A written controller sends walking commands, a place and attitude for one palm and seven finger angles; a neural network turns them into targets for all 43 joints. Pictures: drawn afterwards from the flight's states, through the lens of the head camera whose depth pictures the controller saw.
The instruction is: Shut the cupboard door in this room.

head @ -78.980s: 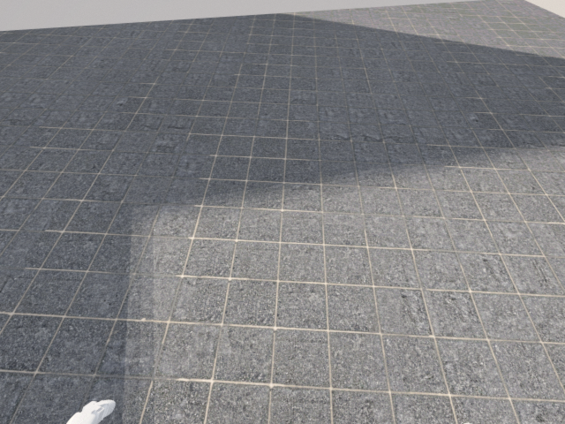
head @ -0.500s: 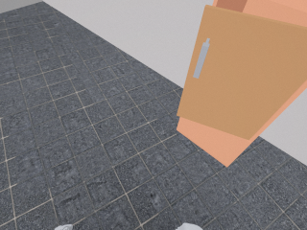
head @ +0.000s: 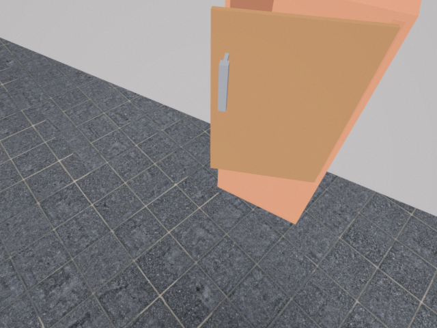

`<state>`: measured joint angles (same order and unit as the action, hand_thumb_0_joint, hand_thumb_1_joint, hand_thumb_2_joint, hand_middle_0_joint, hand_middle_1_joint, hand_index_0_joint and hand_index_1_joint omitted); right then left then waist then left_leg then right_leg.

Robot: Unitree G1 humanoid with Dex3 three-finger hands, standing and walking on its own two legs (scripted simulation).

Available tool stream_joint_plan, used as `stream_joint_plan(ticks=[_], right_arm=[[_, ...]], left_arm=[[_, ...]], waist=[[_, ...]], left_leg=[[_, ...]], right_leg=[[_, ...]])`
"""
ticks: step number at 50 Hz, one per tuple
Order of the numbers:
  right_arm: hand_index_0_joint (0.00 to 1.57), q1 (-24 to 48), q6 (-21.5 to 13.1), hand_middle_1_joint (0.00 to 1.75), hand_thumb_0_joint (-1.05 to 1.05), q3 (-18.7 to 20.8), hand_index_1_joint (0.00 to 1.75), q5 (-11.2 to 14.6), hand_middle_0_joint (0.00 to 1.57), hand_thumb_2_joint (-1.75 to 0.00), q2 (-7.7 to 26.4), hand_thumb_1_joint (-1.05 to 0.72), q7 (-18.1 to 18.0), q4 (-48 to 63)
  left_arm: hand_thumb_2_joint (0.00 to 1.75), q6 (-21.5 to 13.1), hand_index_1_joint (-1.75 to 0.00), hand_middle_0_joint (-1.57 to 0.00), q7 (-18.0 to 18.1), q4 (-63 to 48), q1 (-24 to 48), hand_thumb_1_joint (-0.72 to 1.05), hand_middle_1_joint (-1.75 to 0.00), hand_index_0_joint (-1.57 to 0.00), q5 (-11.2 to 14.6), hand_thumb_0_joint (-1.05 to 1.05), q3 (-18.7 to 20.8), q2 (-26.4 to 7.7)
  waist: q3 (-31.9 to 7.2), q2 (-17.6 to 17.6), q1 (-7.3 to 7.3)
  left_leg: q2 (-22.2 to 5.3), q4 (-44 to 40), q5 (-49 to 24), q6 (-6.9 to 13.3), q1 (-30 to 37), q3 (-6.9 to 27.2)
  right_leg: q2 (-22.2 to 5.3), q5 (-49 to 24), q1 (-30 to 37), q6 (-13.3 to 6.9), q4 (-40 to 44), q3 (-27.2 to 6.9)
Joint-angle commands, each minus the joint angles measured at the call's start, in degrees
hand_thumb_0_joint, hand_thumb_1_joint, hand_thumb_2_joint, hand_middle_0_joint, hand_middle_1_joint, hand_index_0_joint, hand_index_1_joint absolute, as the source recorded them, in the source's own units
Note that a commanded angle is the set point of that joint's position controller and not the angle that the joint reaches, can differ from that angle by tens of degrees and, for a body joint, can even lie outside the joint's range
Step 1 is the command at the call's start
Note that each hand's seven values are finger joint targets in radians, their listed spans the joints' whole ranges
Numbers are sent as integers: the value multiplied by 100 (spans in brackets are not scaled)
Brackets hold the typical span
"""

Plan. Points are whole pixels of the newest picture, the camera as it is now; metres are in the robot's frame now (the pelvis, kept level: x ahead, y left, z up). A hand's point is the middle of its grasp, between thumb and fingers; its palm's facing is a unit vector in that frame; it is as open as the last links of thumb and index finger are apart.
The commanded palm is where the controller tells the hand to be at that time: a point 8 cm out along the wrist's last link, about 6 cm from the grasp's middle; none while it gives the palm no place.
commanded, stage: turn to face it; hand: left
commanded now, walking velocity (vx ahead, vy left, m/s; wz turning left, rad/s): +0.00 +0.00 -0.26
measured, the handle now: (224, 82) +0.69 +0.03 +0.05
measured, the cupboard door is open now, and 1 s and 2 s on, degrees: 20 20 20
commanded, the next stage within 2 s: take the last steps up to it in 0.08 s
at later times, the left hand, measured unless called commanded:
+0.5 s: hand (148, 312) +0.17 +0.16 -0.16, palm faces -0.18 -0.96 -0.23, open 7.4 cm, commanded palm none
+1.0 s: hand (171, 295) +0.21 +0.12 -0.18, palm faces -0.16 -0.98 -0.15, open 7.4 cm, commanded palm none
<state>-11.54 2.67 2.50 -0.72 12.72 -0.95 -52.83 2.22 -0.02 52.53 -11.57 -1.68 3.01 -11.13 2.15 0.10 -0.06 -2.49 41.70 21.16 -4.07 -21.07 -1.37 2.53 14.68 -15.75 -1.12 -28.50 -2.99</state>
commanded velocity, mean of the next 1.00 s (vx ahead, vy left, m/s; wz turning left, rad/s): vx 0.16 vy -0.07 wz -0.11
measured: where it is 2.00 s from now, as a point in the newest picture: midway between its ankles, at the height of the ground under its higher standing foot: outside the picture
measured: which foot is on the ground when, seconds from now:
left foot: up 0.00-0.02, down 0.04-0.48, up 0.50-0.82, down 0.84-1.00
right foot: down 0.00-0.04, up 0.06-0.46, down 0.48-0.86, up 0.88-1.00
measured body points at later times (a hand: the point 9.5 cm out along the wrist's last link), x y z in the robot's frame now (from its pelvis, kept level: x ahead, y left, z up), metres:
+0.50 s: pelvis +0.04 -0.02 -0.01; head +0.06 -0.04 +0.44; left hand +0.18 +0.21 -0.14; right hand -0.03 -0.26 -0.17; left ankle +0.00 +0.12 -0.73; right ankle +0.01 -0.12 -0.74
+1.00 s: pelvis +0.18 -0.05 +0.00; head +0.22 -0.04 +0.45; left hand +0.22 +0.17 -0.17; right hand +0.19 -0.29 -0.14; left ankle +0.22 +0.04 -0.74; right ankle +0.10 -0.16 -0.66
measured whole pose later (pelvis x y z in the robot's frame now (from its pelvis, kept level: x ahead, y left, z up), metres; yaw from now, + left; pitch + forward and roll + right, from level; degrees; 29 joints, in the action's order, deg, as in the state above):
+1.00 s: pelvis +0.18 -0.05 +0.00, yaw -11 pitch +0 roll -1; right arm -12.9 -2.7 1.0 -2.0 8.5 -2.1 -57.2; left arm 0.7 -0.1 62.4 -16.1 -1.4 2.7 -9.7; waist 3.9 2.0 -0.5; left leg -2.9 30.1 14.8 1.9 -15.5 -8.7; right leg -1.0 25.1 -22.7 -1.3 -61.8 1.8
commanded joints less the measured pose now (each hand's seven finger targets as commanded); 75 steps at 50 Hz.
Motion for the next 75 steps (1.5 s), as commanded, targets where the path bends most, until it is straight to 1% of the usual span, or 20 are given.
stream_joint_plan(ticks=[1,2,3,9,16,21,22,24,30,37,40,41,43,46,50,57,60,65,72,75], right_arm=[[20,-743,-302,30,0,106,30,4,20,-90,690,-90,-109,159],[20,-715,-326,30,0,172,30,-72,20,-90,1179,-90,-134,215],[20,-665,-272,30,0,183,30,-105,20,-90,1234,-90,-163,274],[20,-435,-318,30,0,59,30,-120,20,-90,798,-90,-247,180],[20,-979,-321,30,0,202,30,-166,20,-90,981,-90,-155,-180],[20,-756,-372,30,0,202,30,-138,20,-90,989,-90,-117,-319],[20,-612,-396,30,0,187,30,-98,20,-90,890,-90,-92,-297],[20,2,-389,30,0,39,30,-40,20,-90,434,-90,-34,108],[20,-328,-286,30,0,96,30,-127,20,-90,273,-90,108,-223],[20,-160,-420,30,0,12,30,-77,20,-90,20,-90,130,-148],[20,-787,-514,30,0,13,30,-97,20,-90,144,-90,44,-411],[20,-1356,-573,30,0,91,30,-130,20,-90,447,-90,7,-593],[20,-2160,-524,30,0,209,30,-172,20,-90,1207,-90,-113,-726],[20,-1179,-515,30,0,52,30,-123,20,-90,630,-90,-169,-462],[20,-618,-525,30,0,-18,30,-114,20,-90,405,-90,-196,-399],[20,-171,-250,30,0,128,30,-11,20,-90,498,-90,-134,-395],[20,-748,-56,30,0,137,30,65,20,-90,53,-90,-46,-401],[20,-336,-32,30,0,143,30,70,20,-90,210,-90,-79,-307],[20,-300,-34,30,0,100,30,51,20,-90,100,-90,-6,-173],[20,-796,-107,30,0,97,30,25,20,-90,216,-90,5,-330]], left_arm=[[90,-73,-30,-20,68,-406,91,90,-30,-20,110,0,269,-786],[90,-53,-30,-20,27,-440,-112,90,-30,-20,160,0,208,-512],[90,-39,-30,-20,24,-477,5,90,-30,-20,123,0,210,-600],[90,11,-30,-20,-55,-230,56,90,-30,-20,75,0,188,-473],[90,-23,-30,-20,-221,-300,632,90,-30,-20,22,0,126,-387],[90,-114,-30,-20,-278,-63,62,90,-30,-20,9,0,177,-421],[90,-164,-30,-20,-246,131,-468,90,-30,-20,5,0,239,-624],[90,-245,-30,-20,-79,450,-1404,90,-30,-20,33,0,391,-1444],[90,-423,-30,-20,41,263,-316,90,-30,-20,58,0,127,-605],[90,-532,-30,-20,68,677,-750,90,-30,-20,33,0,116,-690],[90,-499,-30,-20,68,796,-686,90,-30,-20,119,0,94,-629],[90,-487,-30,-20,69,777,-811,90,-30,-20,116,0,70,-444],[90,-469,-30,-20,54,558,-899,90,-30,-20,154,0,-31,-226],[90,-367,-30,-20,9,532,-427,90,-30,-20,44,0,49,-290],[90,-178,-30,-20,-15,598,-644,90,-30,-20,72,0,19,111],[90,-141,-30,-20,70,536,-928,90,-30,-20,21,0,103,-355],[90,-212,-30,-20,113,373,-541,90,-30,-20,-16,0,150,-1140],[90,-212,-30,-20,266,279,-270,90,-30,-20,-10,0,209,-970],[90,-143,-30,-20,287,93,-12,90,-30,-20,-44,0,282,-1035],[90,-85,-30,-20,243,73,164,90,-30,-20,30,0,235,-905]], waist=[[-666,-100,-206],[-641,-1472,-123],[-425,-1626,-185],[-464,-947,-54],[-146,-992,-400],[-94,-670,-15],[-238,-204,263],[-212,1814,700],[565,628,-106],[86,425,-42],[-168,319,-361],[-523,-212,-538],[-1039,-1595,-701],[138,-853,-356],[-36,-513,25],[-197,-547,257],[-367,1055,7],[-689,1223,176],[-870,1031,112],[-858,808,-161]], left_leg=[[-554,-2230,-1283,262,1635,521],[-1679,-2397,-2096,787,1829,1704],[-2199,-2555,-2395,1287,1418,1957],[-1442,-1926,-4776,1241,1929,432],[-1775,-2478,-1588,1251,1750,688],[-1486,-2011,-828,944,894,337],[-1162,-1362,-690,721,332,-111],[-15,1304,1696,298,-1745,-689],[-418,1844,-58,215,-1222,-170],[-189,-161,-384,273,-640,-506],[106,-1230,-1316,376,742,-698],[-314,-1455,-2090,528,1861,-42],[-2519,-2248,-3173,1711,3024,2563],[-2120,-2650,-2216,1526,1390,1705],[-1493,-2485,-3573,1209,810,224],[-865,-1465,-2147,722,524,-252],[188,361,1091,287,443,-505],[212,1896,1220,220,-484,251],[242,95,509,143,132,80],[181,-1863,-1076,203,1421,-64]], right_leg=[[-677,-1013,-476,-282,-237,-865],[-23,520,-1110,45,-1052,-167],[-18,1790,-1166,128,-2021,66],[-283,1192,-1288,277,-2743,196],[-348,1134,-1039,153,-1624,612],[-160,129,491,-7,142,863],[-340,-82,1430,-127,676,595],[-2323,418,2345,-1194,1708,-2248],[-1581,-160,513,-1097,1888,-483],[-1485,-2335,1399,-1036,1243,-145],[-1131,-2983,1105,-726,202,172],[-840,-2385,433,-496,-833,281],[-15,2078,-1346,-186,-3493,553],[-610,1205,-1686,-100,-4090,126],[-669,606,-690,148,-2463,334],[-566,-1429,477,169,-22,465],[-2390,-2752,119,-887,957,-1113],[-2268,-5083,1185,-1194,404,-892],[-2075,-3901,977,-945,371,-577],[-1579,-1950,178,-371,-3,-276]])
